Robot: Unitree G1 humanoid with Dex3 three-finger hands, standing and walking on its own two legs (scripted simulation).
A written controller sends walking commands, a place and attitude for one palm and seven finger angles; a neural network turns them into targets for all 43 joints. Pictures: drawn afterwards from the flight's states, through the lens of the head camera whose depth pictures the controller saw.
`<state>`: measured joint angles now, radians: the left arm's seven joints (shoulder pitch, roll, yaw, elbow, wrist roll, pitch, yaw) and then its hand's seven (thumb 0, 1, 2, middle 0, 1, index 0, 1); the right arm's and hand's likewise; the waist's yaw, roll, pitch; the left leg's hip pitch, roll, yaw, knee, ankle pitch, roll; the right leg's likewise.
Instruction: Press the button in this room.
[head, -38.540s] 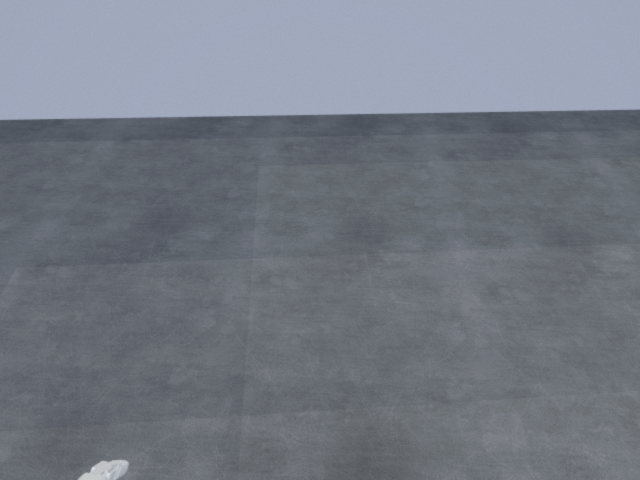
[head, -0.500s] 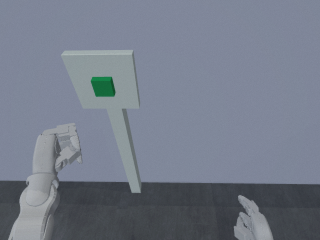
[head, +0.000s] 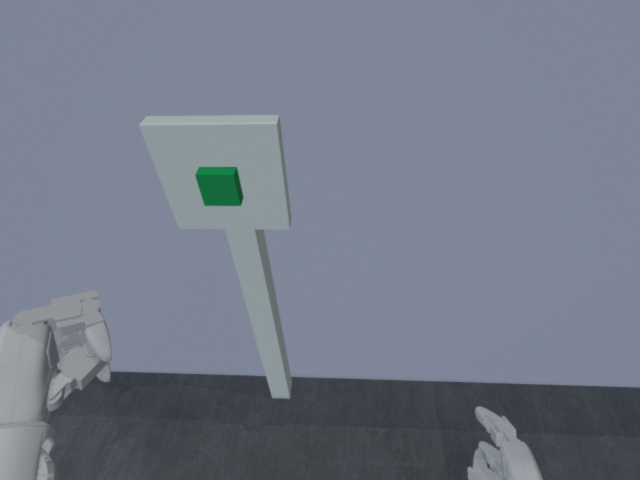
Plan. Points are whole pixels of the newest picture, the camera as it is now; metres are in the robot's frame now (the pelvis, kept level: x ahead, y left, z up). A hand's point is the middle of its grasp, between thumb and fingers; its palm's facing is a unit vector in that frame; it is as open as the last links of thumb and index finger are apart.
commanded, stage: draw the hand back to the body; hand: left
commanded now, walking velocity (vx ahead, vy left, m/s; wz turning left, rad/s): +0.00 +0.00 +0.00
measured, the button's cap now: (220, 185) +0.52 +0.23 +0.11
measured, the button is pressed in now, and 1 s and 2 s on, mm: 0 0 0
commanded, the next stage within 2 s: step back with the hand held close in 0.30 s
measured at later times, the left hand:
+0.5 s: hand (80, 359) +0.17 +0.24 +0.17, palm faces +0.43 -0.81 -0.40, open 3.1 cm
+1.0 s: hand (40, 411) +0.13 +0.26 +0.15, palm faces +0.36 -0.80 -0.47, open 3.1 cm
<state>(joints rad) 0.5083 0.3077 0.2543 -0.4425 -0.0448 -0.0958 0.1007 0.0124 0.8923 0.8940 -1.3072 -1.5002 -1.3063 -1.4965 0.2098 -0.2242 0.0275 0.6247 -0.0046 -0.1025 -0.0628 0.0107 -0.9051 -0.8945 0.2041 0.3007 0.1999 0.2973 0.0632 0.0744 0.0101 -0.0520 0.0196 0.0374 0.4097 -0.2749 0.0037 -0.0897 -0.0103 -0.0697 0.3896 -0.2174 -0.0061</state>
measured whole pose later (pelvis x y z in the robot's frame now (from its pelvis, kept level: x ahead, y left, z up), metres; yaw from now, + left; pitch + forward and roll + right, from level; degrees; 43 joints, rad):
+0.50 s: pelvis -0.01 +0.00 +0.00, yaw +0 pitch -4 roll -1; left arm 0.51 0.32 0.31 -0.47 -0.04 -0.13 0.11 0.01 0.89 0.89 -1.31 -1.50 -1.31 -1.50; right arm 0.21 -0.22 0.04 0.61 -0.01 -0.11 -0.07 0.01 -0.90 -0.89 0.20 0.30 0.20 0.30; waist 0.06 0.07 0.01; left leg -0.10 0.03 0.03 0.44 -0.27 0.00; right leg -0.11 0.00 -0.08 0.37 -0.19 -0.01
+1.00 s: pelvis -0.07 +0.02 -0.01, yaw +0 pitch +1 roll -1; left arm 0.62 0.37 0.37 -0.59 -0.02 -0.19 0.14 0.01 0.89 0.89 -1.31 -1.50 -1.31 -1.50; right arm 0.19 -0.21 0.01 0.53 0.00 -0.04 -0.07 0.01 -0.91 -0.89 0.20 0.30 0.20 0.30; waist 0.01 -0.01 0.03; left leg -0.35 0.00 0.05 0.57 -0.25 0.05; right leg -0.37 -0.04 -0.05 0.51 -0.16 0.02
